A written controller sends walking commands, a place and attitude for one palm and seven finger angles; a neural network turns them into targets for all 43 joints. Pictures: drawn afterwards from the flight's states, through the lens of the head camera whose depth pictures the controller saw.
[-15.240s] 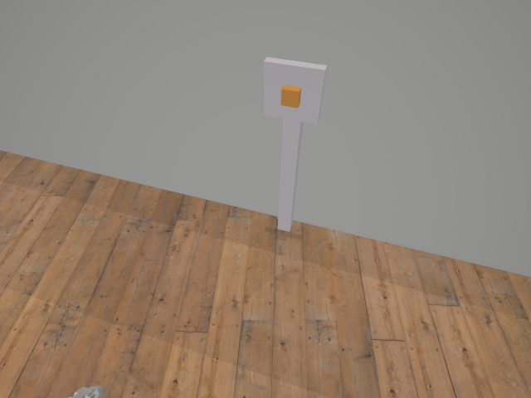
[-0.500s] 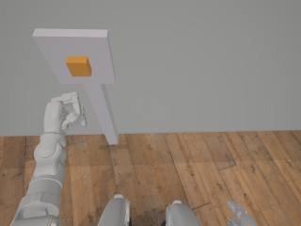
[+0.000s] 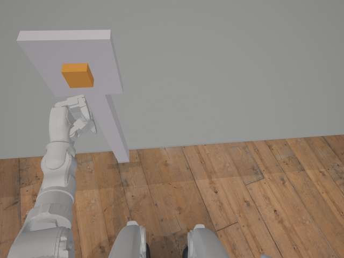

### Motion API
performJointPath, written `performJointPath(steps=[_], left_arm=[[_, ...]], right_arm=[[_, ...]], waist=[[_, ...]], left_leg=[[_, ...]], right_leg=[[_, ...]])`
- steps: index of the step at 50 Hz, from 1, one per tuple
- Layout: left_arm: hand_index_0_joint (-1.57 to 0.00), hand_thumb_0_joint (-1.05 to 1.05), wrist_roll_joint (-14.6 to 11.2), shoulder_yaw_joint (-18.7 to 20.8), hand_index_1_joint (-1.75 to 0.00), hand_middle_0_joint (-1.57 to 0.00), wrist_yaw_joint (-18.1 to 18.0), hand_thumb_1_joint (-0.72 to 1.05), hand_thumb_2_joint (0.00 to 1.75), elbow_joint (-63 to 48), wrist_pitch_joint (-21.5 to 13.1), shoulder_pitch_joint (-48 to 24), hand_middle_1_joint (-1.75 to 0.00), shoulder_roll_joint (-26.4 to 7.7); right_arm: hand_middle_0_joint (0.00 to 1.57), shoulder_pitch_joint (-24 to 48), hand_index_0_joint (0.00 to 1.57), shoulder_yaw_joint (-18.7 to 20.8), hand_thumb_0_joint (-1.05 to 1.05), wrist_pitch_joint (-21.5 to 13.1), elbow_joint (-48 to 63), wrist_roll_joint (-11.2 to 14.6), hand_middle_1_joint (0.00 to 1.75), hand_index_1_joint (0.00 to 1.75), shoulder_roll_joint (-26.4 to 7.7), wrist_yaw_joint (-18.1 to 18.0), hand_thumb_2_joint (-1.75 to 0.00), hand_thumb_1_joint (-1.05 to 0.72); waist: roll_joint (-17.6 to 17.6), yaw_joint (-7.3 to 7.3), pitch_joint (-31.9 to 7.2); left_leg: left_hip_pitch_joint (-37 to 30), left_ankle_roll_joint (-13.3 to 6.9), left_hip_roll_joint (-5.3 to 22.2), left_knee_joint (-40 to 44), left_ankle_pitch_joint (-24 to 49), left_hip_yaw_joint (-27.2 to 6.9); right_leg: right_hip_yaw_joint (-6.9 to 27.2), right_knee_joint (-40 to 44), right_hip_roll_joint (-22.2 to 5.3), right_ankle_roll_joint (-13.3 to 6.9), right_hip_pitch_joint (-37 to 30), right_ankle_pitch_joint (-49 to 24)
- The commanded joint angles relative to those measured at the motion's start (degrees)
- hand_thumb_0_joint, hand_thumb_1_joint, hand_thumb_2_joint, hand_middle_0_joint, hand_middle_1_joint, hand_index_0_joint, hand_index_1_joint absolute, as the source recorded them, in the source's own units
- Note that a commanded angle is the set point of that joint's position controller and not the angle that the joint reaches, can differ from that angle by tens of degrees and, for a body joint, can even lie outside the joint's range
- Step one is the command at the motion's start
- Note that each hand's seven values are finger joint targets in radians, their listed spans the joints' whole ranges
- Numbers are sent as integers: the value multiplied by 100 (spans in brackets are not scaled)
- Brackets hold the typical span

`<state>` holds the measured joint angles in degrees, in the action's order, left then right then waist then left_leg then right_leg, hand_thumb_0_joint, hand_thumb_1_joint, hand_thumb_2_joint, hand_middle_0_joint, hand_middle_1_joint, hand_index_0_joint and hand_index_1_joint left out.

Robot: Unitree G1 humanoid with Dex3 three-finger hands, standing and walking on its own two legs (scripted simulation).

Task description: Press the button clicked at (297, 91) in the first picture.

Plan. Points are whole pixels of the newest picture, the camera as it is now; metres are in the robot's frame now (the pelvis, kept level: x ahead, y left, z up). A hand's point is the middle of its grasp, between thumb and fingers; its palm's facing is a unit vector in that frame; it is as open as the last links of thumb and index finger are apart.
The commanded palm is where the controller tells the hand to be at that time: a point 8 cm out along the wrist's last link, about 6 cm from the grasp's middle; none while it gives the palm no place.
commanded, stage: aim a knuckle at the button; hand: left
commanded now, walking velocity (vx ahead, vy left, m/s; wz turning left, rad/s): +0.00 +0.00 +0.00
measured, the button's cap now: (78, 74) +0.52 +0.22 +0.06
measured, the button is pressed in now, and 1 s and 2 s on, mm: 0 0 10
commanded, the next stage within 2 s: press the button with the knuckle in 0.40 s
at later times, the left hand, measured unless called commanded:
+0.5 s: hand (94, 118) +0.43 +0.18 +0.03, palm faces +0.10 -0.99 -0.04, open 3.1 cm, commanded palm +0.40 +0.22 +0.03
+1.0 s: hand (95, 105) +0.46 +0.18 +0.03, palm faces +0.10 -0.99 -0.03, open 3.1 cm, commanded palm +0.43 +0.22 +0.03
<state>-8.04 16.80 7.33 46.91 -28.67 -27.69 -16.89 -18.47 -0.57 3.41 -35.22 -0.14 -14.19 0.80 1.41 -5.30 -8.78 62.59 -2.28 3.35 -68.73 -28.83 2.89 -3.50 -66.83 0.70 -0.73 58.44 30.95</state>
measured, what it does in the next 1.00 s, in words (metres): stands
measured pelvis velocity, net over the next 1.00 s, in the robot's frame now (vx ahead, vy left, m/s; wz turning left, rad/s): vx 0.00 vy -0.01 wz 0.01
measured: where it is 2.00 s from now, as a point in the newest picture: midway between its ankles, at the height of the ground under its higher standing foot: outside the picture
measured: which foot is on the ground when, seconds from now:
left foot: down 0.00-1.00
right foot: down 0.00-1.00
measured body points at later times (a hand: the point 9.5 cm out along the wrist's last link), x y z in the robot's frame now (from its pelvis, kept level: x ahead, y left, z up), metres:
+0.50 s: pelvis +0.00 -0.01 +0.00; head +0.12 +0.01 +0.43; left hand +0.41 +0.23 +0.03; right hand +0.09 -0.26 -0.12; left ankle +0.03 +0.10 -0.64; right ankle +0.01 -0.12 -0.64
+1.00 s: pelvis +0.00 -0.01 -0.01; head +0.13 +0.01 +0.42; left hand +0.45 +0.24 +0.03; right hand +0.06 -0.28 -0.13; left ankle +0.03 +0.10 -0.64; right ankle +0.01 -0.12 -0.64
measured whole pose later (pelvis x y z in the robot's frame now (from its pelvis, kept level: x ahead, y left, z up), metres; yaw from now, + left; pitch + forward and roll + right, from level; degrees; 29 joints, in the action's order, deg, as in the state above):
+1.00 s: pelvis +0.00 -0.01 -0.01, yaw +1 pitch +24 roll -2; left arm -6.5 19.5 8.0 58.5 -30.2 -39.1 -21.0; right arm -17.1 -0.8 4.1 -36.0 -0.7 -14.7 0.2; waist 1.3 -6.8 -8.6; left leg 65.6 -1.1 3.6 -70.4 -28.9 1.3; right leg -4.9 -68.7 1.1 -1.9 61.2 31.6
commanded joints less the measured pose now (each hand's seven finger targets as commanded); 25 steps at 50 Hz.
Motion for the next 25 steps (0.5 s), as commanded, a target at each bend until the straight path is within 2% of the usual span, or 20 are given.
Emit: performJointPath(steps=[1, 3, 4, 5, 6, 7, 8, 9, 10, 11, 14, 16, 17, 18, 21, 22, 24, 25], left_arm=[[-130, 0, -41, 15, -150, -130, -94, 90, 90, -1383, -549, -2175, -150, -884], [-130, 0, -28, -34, -150, -130, -101, 90, 90, -1463, -608, -2191, -150, -878], [-130, 0, -10, -200, -150, -130, -91, 90, 90, -1354, -591, -2149, -150, -672], [-130, 0, 5, -184, -150, -130, -108, 90, 90, -1192, -568, -2148, -150, -703], [-130, 0, 24, -308, -150, -130, -120, 90, 90, -1023, -522, -2233, -150, -563], [-130, 0, 34, -304, -150, -130, -135, 90, 90, -869, -489, -2341, -150, -558], [-130, 0, 51, -78, -150, -130, -181, 90, 90, -714, -475, -2316, -150, -789], [-130, 0, 86, 12, -150, -130, -215, 90, 90, -677, -479, -2292, -150, -910], [-130, 0, 77, -80, -150, -130, -221, 90, 90, -731, -490, -2433, -150, -783], [-130, 0, 91, 80, -150, -130, -246, 90, 90, -776, -520, -2394, -150, -964], [-130, 0, 92, 124, -150, -130, -267, 90, 90, -840, -566, -2259, -150, -998], [-130, 0, 89, 65, -150, -130, -235, 90, 90, -754, -542, -2257, -150, -952], [-130, 0, 92, 164, -150, -130, -222, 90, 90, -746, -536, -2273, -150, -1087], [-130, 0, 95, 149, -150, -130, -201, 90, 90, -740, -534, -2228, -150, -1076], [-130, 0, 43, -23, -150, -130, -143, 90, 90, -920, -528, -2311, -150, -878], [-130, 0, 20, -26, -150, -130, -132, 90, 90, -968, -529, -2361, -150, -893], [-130, 0, 4, -171, -150, -130, -108, 90, 90, -929, -510, -2366, -150, -713], [-130, 0, -20, -118, -150, -130, -111, 90, 90, -925, -508, -2371, -150, -759]], right_arm=[[20, -342, 20, 399, 0, -219, 413, -38, 30, 30, -936, -81, -90, -90], [20, -341, 20, 416, 0, -235, 397, -45, 30, 30, -961, -85, -90, -90], [20, -315, 20, 413, 0, -243, 372, -38, 30, 30, -936, -77, -90, -90], [20, -309, 20, 405, 0, -234, 349, -38, 30, 30, -948, -73, -90, -90], [20, -308, 20, 396, 0, -226, 333, -42, 30, 30, -949, -71, -90, -90], [20, -301, 20, 396, 0, -220, 321, -40, 30, 30, -958, -71, -90, -90], [20, -328, 20, 396, 0, -210, 316, -53, 30, 30, -991, -85, -90, -90], [20, -288, 20, 386, 0, -196, 359, -50, 30, 30, -999, -92, -90, -90], [20, -261, 20, 370, 0, -190, 388, -66, 30, 30, -964, -85, -90, -90], [20, -270, 20, 379, 0, -183, 403, -70, 30, 30, -969, -82, -90, -90], [20, -219, 20, 360, 0, -157, 481, -80, 30, 30, -946, -65, -90, -90], [20, -198, 20, 347, 0, -130, 496, -66, 30, 30, -927, -59, -90, -90], [20, -215, 20, 345, 0, -120, 502, -67, 30, 30, -937, -65, -90, -90], [20, -223, 20, 353, 0, -118, 526, -67, 30, 30, -943, -69, -90, -90], [20, -211, 20, 362, 0, -112, 524, -44, 30, 30, -923, -69, -90, -90], [20, -231, 20, 365, 0, -117, 497, -42, 30, 30, -925, -72, -90, -90], [20, -248, 20, 375, 0, -121, 458, -35, 30, 30, -930, -72, -90, -90], [20, -256, 20, 385, 0, -122, 424, -32, 30, 30, -938, -74, -90, -90]], waist=[[401, -65, -2517], [502, -65, -2588], [543, -98, -2545], [553, -73, -2358], [417, -168, -2230], [292, -182, -2126], [185, -139, -2124], [266, -89, -2217], [331, -104, -2264], [286, -27, -2398], [338, 15, -2606], [263, -30, -2437], [167, -12, -2454], [156, -24, -2497], [330, -47, -2604], [292, -78, -2595], [243, -144, -2556], [230, -132, -2519]], left_leg=[[-2458, 157, -160, 777, 1916, -575], [-2668, 177, -141, 777, 2012, -625], [-2732, 192, -136, 795, 1983, -639], [-2668, 208, -136, 825, 1876, -660], [-2599, 189, -136, 831, 1759, -683], [-2416, 172, -163, 822, 1545, -673], [-2308, 153, -176, 818, 1523, -678], [-2303, 158, -181, 813, 1531, -659], [-2289, 146, -212, 779, 1585, -620], [-2304, 158, -205, 767, 1680, -623], [-2336, 157, -212, 714, 1859, -583], [-2151, 135, -228, 686, 1751, -526], [-2037, 127, -231, 681, 1696, -513], [-2030, 118, -234, 673, 1724, -528], [-2204, 123, -227, 649, 1805, -500], [-2238, 126, -215, 653, 1860, -524], [-2321, 128, -194, 653, 1913, -564], [-2279, 126, -201, 656, 1833, -554]], right_leg=[[113, 785, 144, -61, -584, -1700], [92, 772, 146, -89, -460, -1662], [64, 787, 144, -82, -362, -1608], [54, 804, 149, -97, -285, -1508], [33, 822, 150, -84, -209, -1440], [46, 844, 137, -72, -222, -1334], [54, 829, 142, -82, -285, -1326], [68, 797, 128, -80, -283, -1335], [92, 796, 116, -71, -348, -1415], [91, 751, 120, -80, -456, -1493], [124, 706, 129, -72, -574, -1679], [166, 755, 128, -51, -639, -1696], [183, 751, 127, -45, -764, -1710], [187, 734, 134, -54, -773, -1733], [201, 764, 133, -47, -722, -1801], [189, 766, 137, -49, -727, -1847], [156, 767, 143, -46, -570, -1821], [163, 797, 136, -39, -601, -1772]])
